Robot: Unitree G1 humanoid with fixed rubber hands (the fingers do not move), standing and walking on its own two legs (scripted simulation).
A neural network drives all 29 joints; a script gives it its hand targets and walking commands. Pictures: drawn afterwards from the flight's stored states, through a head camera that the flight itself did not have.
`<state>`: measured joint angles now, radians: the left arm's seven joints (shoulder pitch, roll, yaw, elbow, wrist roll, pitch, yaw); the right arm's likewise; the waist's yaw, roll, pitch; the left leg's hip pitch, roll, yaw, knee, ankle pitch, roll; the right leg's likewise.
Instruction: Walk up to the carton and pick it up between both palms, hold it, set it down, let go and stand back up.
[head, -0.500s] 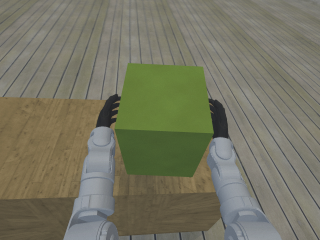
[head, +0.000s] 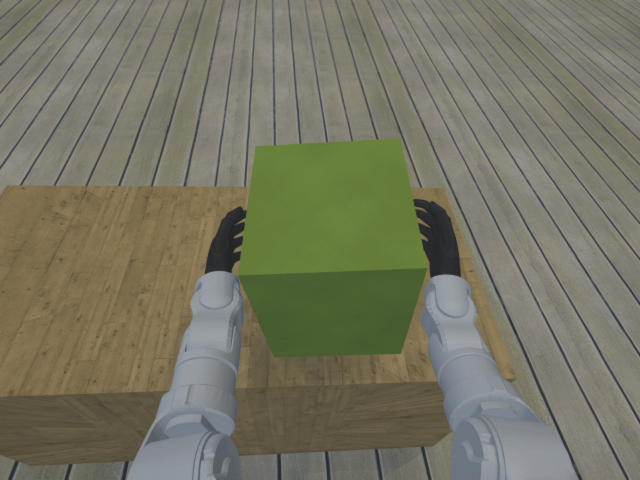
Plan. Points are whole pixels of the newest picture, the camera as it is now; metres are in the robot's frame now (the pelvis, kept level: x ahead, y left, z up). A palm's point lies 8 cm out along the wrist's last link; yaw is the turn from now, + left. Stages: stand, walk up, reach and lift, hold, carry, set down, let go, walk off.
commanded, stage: set down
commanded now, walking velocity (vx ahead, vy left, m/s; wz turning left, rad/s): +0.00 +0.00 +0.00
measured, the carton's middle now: (332, 256) +0.41 +0.00 +0.03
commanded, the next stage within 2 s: none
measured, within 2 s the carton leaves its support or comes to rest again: rests again in 1.60 s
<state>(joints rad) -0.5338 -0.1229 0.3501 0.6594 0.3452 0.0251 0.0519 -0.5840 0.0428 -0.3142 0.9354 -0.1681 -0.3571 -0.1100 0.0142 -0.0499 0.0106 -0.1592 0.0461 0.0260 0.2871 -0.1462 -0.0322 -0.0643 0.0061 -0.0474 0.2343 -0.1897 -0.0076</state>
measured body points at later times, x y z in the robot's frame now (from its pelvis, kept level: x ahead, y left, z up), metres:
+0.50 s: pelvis +0.00 +0.00 +0.00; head +0.05 +0.02 +0.44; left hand +0.38 +0.16 +0.01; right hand +0.40 -0.13 +0.05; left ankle +0.00 +0.14 -0.75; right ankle -0.04 -0.11 -0.75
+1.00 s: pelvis -0.01 +0.00 -0.01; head +0.08 +0.01 +0.43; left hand +0.39 +0.14 -0.02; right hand +0.40 -0.15 +0.02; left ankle +0.00 +0.14 -0.75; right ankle -0.04 -0.11 -0.75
